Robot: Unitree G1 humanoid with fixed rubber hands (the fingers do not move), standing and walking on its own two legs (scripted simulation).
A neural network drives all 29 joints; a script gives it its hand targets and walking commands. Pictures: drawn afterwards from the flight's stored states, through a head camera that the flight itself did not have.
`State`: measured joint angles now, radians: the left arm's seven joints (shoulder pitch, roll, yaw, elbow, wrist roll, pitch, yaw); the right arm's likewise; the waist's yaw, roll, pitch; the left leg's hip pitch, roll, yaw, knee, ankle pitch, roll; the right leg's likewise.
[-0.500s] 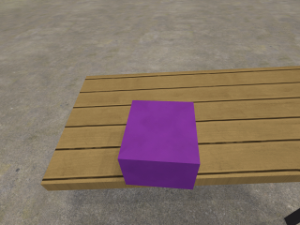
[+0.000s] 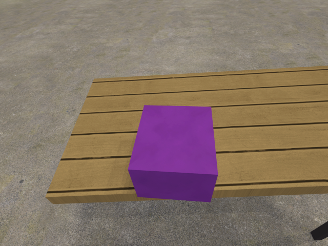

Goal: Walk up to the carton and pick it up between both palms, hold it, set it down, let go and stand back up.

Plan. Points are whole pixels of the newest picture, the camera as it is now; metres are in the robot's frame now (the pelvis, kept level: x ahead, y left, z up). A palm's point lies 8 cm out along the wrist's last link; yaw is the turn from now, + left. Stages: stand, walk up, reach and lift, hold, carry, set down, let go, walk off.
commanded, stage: stand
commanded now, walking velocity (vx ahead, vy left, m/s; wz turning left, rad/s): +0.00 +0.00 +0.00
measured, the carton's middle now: (175, 150) +0.38 -0.01 +0.02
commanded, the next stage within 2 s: none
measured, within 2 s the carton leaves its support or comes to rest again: neither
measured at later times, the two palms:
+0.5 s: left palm out of the picture +0.04 +0.30 -0.10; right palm out of the picture +0.06 -0.25 -0.13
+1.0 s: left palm out of the picture +0.04 +0.30 -0.10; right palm out of the picture +0.06 -0.26 -0.14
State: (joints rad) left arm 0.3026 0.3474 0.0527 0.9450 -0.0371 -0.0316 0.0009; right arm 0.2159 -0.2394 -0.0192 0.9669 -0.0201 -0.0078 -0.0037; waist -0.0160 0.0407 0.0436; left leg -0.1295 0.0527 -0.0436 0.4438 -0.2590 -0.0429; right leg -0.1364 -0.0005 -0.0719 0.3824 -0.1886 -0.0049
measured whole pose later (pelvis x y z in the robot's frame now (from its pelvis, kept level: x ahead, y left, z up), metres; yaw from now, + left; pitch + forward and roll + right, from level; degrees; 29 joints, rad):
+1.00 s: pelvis +0.00 -0.01 +0.00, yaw +0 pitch -2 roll -1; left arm 0.27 0.35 0.05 0.99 -0.04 -0.03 0.00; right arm 0.21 -0.25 -0.02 0.99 -0.02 -0.01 0.00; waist -0.02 0.05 0.06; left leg -0.13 0.05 -0.04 0.42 -0.25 -0.04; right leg -0.15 0.00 -0.07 0.38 -0.19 0.00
